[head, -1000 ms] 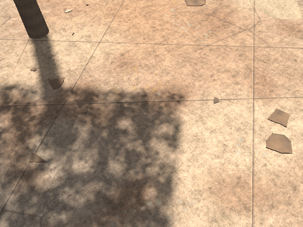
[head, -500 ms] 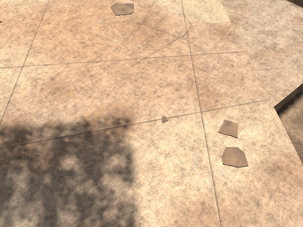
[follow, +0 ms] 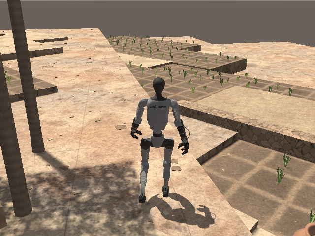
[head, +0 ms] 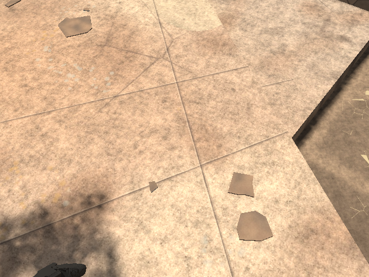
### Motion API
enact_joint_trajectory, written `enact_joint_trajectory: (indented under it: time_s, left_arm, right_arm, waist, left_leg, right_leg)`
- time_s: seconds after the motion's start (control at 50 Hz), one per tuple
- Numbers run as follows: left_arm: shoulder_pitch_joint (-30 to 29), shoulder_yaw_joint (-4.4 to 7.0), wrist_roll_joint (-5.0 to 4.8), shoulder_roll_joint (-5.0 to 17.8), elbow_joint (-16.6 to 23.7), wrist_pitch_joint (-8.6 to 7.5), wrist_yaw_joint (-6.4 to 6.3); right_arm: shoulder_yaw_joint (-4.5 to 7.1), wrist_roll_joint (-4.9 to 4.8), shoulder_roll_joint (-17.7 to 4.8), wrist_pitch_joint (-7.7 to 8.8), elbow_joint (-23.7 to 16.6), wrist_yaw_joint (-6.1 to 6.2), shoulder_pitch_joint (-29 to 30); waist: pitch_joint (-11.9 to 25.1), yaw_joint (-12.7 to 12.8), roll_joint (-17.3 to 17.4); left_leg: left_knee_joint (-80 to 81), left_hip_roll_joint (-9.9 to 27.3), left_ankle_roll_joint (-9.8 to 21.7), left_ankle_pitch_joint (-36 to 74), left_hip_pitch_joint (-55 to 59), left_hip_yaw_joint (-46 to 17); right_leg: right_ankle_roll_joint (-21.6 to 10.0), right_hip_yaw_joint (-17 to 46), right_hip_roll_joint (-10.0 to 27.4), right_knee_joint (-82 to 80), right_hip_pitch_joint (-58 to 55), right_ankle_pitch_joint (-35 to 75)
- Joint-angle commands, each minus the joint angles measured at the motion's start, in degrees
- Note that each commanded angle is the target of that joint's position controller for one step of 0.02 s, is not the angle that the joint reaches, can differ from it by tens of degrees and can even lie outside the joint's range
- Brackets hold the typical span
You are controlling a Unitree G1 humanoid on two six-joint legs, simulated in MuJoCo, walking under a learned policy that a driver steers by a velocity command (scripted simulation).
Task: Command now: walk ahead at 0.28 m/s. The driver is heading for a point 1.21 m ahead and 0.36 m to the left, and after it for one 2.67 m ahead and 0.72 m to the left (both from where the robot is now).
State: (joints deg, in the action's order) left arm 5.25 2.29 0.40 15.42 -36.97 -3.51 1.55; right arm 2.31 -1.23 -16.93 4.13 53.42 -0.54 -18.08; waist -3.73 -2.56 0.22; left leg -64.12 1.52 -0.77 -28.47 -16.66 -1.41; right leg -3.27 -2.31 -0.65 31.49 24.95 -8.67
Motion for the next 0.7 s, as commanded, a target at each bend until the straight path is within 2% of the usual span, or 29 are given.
enact_joint_trajectory:
  time_s: [0.02, 0.06, 0.08, 0.12, 0.18, 0.26, 0.32, 0.36, 0.38, 0.4, 0.42, 0.44, 0.46, 0.48, 0.5, 0.52, 0.56, 0.64, 0.7]
  left_arm:
    - [5.97, 1.92, -0.02, 5.83, 0.57, -0.69, 0.10]
    - [3.82, 2.04, 0.88, 5.65, -0.50, -1.58, 0.16]
    - [2.86, 2.04, 1.21, 5.67, -1.16, -1.99, 0.01]
    - [1.43, 2.22, 1.45, 6.34, -2.42, -2.28, -0.65]
    - [1.84, 2.77, 1.13, 8.17, -3.82, -1.20, -2.18]
    - [3.24, 3.31, 0.30, 9.49, -5.69, 0.89, -3.16]
    - [3.27, 3.81, -0.75, 10.29, -6.28, 2.31, -3.51]
    - [2.61, 4.01, -1.65, 10.44, -6.34, 3.06, -3.93]
    - [4.16, 4.00, -1.82, 9.89, -6.95, 3.25, -4.10]
    - [6.47, 3.73, -0.58, 8.61, -6.85, 3.01, -4.06]
    - [5.90, 2.53, 1.91, 5.34, -4.25, 2.50, -3.57]
    - [3.16, 2.38, 1.30, 5.83, -3.81, 2.14, -3.01]
    - [0.89, 2.88, -0.47, 7.64, -3.45, 2.18, -2.69]
    - [0.30, 3.01, -0.86, 7.48, -3.76, 2.41, -3.03]
    - [-0.29, 3.29, -0.30, 8.01, -4.01, 2.75, -3.62]
    - [-0.44, 3.56, -0.07, 8.47, -3.84, 3.09, -3.99]
    - [0.64, 3.28, -0.35, 7.02, -3.93, 3.27, -4.03]
    - [0.18, 2.81, -0.52, 5.77, -4.13, 3.25, -4.02]
    - [-0.29, 2.88, -0.72, 6.14, -4.01, 3.21, -3.61]
  right_arm:
    - [1.66, 0.09, -6.52, 0.04, -3.82, 0.60, 0.11]
    - [1.29, 0.10, -3.82, -2.10, -2.37, 1.09, -2.86]
    - [1.25, 0.22, -3.21, -2.77, -2.31, 1.33, -3.38]
    - [1.31, 0.82, -3.08, -3.40, -3.71, 1.75, -0.71]
    - [1.33, 0.92, -3.57, -3.37, -6.31, 1.02, 4.83]
    - [1.95, 0.78, -4.59, -4.05, -9.72, -0.10, 9.67]
    - [2.58, 0.81, -4.99, -4.73, -11.97, -0.90, 11.22]
    - [2.90, 0.59, -4.59, -4.74, -12.50, -1.42, 9.77]
    - [3.49, 0.74, -5.69, -4.52, -12.30, -1.30, 7.56]
    - [5.25, 0.85, -11.00, -4.32, -12.02, -0.45, 3.62]
    - [6.52, 1.53, -17.25, -4.52, -12.74, 0.61, 1.85]
    - [5.35, 2.12, -13.56, -4.00, -13.12, 0.29, 0.00]
    - [4.98, 1.82, -11.98, -3.37, -13.89, 0.08, 2.59]
    - [4.82, 0.99, -10.60, -3.05, -14.34, 0.39, 5.58]
    - [4.44, 0.20, -9.34, -3.29, -14.89, 0.77, 7.68]
    - [4.23, 0.05, -8.94, -3.69, -15.27, 1.29, 9.08]
    - [4.50, 0.78, -9.75, -4.40, -15.83, 1.83, 9.40]
    - [5.17, 0.52, -11.19, -5.11, -16.49, 2.68, 9.18]
    - [5.20, 0.67, -11.15, -5.73, -17.11, 2.70, 10.12]
  waist:
    - [9.35, 2.49, -3.89]
    - [9.05, 0.12, -4.31]
    - [8.72, -0.70, -4.67]
    - [7.43, -0.96, -5.61]
    - [6.93, 1.09, -5.65]
    - [5.93, 3.06, -4.53]
    - [5.20, 3.33, -5.00]
    - [5.65, 2.05, -4.78]
    - [6.97, 1.14, -3.24]
    - [10.63, 0.73, 4.60]
    - [12.66, 1.97, 18.43]
    - [19.85, -1.13, 12.83]
    - [16.95, -0.93, 8.23]
    - [14.22, 0.33, 5.04]
    - [12.23, 0.98, 2.97]
    - [11.53, 2.10, 3.72]
    - [11.61, 2.99, 5.70]
    - [12.18, 2.32, 6.40]
    - [11.06, 1.86, 8.06]
  left_leg:
    - [-3.53, 5.15, -0.08, 2.77, -16.46, -1.90]
    - [-0.82, 4.61, -1.13, 6.93, -9.35, -1.55]
    - [1.43, 4.24, -1.69, 8.86, -8.21, -1.87]
    - [8.22, 4.25, -2.24, 13.82, -8.39, -2.36]
    - [16.38, 4.03, -2.01, 21.98, -8.74, -0.85]
    - [21.49, 3.73, -1.19, 19.98, -10.99, 0.39]
    - [24.30, 2.75, 0.30, 13.69, -11.77, 2.11]
    - [31.17, 0.92, 2.05, 16.04, -8.29, 4.33]
    - [36.93, -0.30, 3.59, 23.33, -2.69, 4.03]
    - [39.58, 4.10, 6.82, 44.85, 7.48, -4.29]
    - [38.32, 17.69, 18.27, 69.17, 20.53, -24.14]
    - [40.16, 20.74, 24.14, 64.04, 23.16, -29.50]
    - [40.85, 18.13, 22.20, 59.42, 21.28, -24.80]
    - [40.99, 15.02, 18.82, 53.38, 18.83, -20.91]
    - [41.83, 13.57, 16.73, 48.79, 16.09, -19.32]
    - [42.79, 12.12, 15.79, 46.06, 12.68, -18.09]
    - [43.53, 10.21, 15.33, 45.50, 10.18, -17.04]
    - [43.51, 8.64, 14.48, 39.77, 8.27, -17.64]
    - [44.18, 7.68, 13.73, 31.40, 5.14, -20.21]
  right_leg:
    - [-10.76, 14.03, 15.48, -12.29, -20.60, 34.58]
    - [-10.88, 9.36, 14.84, -15.91, -12.93, 36.19]
    - [-11.23, 7.06, 14.71, -16.91, -11.12, 36.98]
    - [-10.72, 3.09, 14.23, -18.24, -9.72, 35.22]
    - [-9.72, -0.62, 13.69, -18.93, -11.93, 29.61]
    - [-9.65, -0.56, 16.38, -17.40, -17.36, 23.23]
    - [-8.65, 0.10, 18.32, -12.72, -20.49, 21.92]
    - [-6.25, -0.92, 17.76, -6.87, -21.59, 23.97]
    - [-3.47, -3.04, 15.32, -1.22, -20.37, 24.25]
    - [1.02, -6.50, 10.11, 10.45, -14.37, 16.47]
    - [6.63, -7.65, 0.06, 28.26, 5.28, -22.78]
    - [6.70, 4.14, -1.93, 37.34, 9.84, -33.16]
    - [6.12, 6.53, -0.09, 40.16, 12.35, -29.98]
    - [5.84, 6.85, 1.21, 38.40, 13.73, -25.50]
    - [6.13, 6.95, 2.14, 35.39, 13.74, -22.08]
    - [6.45, 7.06, 2.40, 32.85, 10.97, -19.54]
    - [7.27, 6.30, 0.86, 28.17, 7.54, -16.74]
    - [8.52, 6.67, -0.44, 17.79, 3.17, -12.86]
    - [8.42, 7.05, -1.16, 12.61, -0.47, -11.36]
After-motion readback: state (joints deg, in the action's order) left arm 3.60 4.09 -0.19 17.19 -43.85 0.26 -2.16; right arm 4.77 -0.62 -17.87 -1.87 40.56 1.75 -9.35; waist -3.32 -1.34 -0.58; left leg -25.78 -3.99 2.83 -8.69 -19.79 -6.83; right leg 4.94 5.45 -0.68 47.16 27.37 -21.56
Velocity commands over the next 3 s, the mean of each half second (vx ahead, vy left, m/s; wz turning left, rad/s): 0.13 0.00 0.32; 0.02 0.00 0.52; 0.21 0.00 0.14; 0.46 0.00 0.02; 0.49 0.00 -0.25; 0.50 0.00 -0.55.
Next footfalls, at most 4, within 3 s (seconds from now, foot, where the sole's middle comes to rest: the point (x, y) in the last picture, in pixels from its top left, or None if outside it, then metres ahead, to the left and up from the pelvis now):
0.40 left None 0.20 0.14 -0.77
0.84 right None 0.26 -0.08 -0.77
1.20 left None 0.11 0.13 -0.77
1.58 right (187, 273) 0.44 0.02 -0.77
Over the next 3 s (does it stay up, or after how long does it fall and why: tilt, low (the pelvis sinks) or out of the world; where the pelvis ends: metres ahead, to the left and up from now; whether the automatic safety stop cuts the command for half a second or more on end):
stays up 0.97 0.35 0.02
